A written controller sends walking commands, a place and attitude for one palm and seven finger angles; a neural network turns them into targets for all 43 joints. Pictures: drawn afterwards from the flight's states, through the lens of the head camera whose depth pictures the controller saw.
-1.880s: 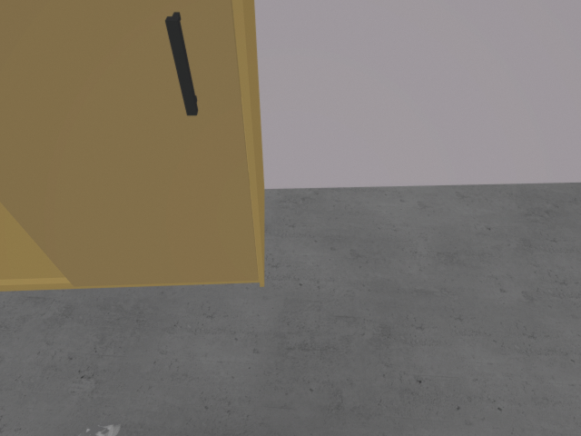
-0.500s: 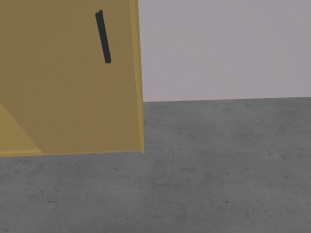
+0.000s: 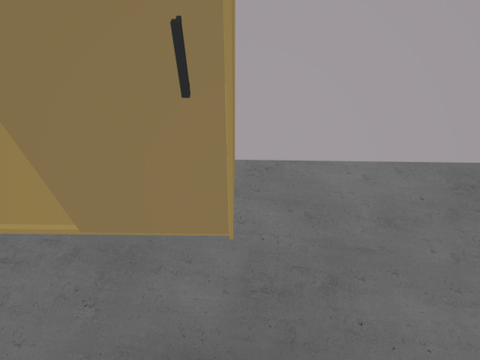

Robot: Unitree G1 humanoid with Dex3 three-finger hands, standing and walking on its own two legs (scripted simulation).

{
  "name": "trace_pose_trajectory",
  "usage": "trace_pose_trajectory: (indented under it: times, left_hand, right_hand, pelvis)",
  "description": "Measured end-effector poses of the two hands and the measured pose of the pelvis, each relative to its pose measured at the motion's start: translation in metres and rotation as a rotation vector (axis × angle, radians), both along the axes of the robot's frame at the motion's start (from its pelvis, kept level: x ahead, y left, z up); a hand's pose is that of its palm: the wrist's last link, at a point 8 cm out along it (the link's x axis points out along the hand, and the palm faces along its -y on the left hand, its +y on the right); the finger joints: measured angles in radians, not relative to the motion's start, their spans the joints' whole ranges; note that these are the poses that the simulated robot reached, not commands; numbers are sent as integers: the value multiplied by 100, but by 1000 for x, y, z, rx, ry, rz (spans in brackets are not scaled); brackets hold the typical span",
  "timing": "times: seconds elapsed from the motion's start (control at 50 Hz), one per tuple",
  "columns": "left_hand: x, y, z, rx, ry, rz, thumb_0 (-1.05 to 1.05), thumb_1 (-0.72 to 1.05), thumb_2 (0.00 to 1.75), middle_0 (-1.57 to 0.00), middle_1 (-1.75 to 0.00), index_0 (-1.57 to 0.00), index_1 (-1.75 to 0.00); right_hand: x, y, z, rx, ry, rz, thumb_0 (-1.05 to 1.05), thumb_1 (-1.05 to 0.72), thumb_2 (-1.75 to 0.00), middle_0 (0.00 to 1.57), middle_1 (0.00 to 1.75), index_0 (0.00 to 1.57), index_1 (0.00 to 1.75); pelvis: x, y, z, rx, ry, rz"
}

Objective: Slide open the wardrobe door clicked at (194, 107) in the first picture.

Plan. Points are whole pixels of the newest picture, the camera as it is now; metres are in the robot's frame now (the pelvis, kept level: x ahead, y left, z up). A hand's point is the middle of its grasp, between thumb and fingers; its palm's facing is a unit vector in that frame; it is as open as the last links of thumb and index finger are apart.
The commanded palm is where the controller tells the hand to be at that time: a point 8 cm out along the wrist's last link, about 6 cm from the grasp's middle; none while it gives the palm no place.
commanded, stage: take the last steps up to it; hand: right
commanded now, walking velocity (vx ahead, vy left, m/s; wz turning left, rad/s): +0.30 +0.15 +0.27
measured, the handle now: (182, 58) +0.76 +0.18 +0.14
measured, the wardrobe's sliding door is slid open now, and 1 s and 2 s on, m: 0.00 0.00 0.00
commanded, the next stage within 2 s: come to a stop and stand still in 0.70 s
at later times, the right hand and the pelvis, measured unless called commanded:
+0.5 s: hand out of the picture +0.08 -0.12 -0.19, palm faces -0.01 +1.00 -0.09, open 7.4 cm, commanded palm none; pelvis +0.15 +0.04 -0.01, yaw +5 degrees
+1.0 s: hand (272, 241) +0.44 -0.06 -0.18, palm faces -0.22 +0.96 -0.20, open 7.4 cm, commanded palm none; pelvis +0.30 +0.10 -0.01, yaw +9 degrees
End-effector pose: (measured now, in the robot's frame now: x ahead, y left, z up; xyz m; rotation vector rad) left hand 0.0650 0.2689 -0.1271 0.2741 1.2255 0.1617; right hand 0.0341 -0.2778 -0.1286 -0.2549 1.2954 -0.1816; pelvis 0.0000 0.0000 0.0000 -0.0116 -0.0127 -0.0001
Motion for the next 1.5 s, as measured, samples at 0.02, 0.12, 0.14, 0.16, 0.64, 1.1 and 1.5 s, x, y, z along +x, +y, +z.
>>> trace_pose_trajectory:
  times: [0.02, 0.12, 0.14, 0.16, 0.64, 1.1, 1.5]
  left_hand:
    - [-5, 0, -3, -10, 6, 16, 1, 91, 89, -20, -30, -20, -30]
    - [-30, 10, -21, -44, 77, 89, 0, 91, 89, -21, -30, -21, -30]
    - [-34, 15, -26, -47, 99, 99, 1, 91, 89, -21, -30, -21, -30]
    - [-36, 18, -30, -48, 125, 104, 1, 91, 89, -21, -30, -21, -30]
    - [164, -8, 2, -12, -94, 206, 0, 93, 89, -21, -30, -21, -30]
    - [130, 47, -37, -136, 335, 391, 1, 91, 89, -20, -30, -20, -30]
    - [234, 16, 5, -20, -31, 154, 0, 91, 89, -20, -29, -20, -30]
  right_hand:
    - [0, 6, -2, 11, 13, 3, 0, -91, -89, 20, 30, 20, 30]
    - [8, 41, -9, 54, 42, 15, 0, -91, -89, 20, 30, 20, 30]
    - [10, 48, -13, 57, 36, 15, 0, -91, -89, 20, 30, 20, 30]
    - [10, 54, -16, 60, 31, 4, 0, -91, -89, 20, 30, 20, 30]
    - [156, 85, -45, 185, 178, 54, 1, -91, -89, 20, 30, 20, 30]
    - [408, 190, -22, 100, -127, 231, 0, -91, -89, 20, 30, 20, 30]
    - [295, 76, -29, 80, -18, 33, 0, -91, -89, 20, 30, 20, 30]
  pelvis:
    - [3, 3, -1, -1, 2, 10]
    - [22, 22, -8, 7, 3, 43]
    - [26, 27, -13, 11, 4, 43]
    - [30, 31, -15, 19, 5, 38]
    - [195, 30, -10, 42, 9, 151]
    - [299, 106, -20, 9, 5, 144]
    - [263, 46, -6, 36, 15, 115]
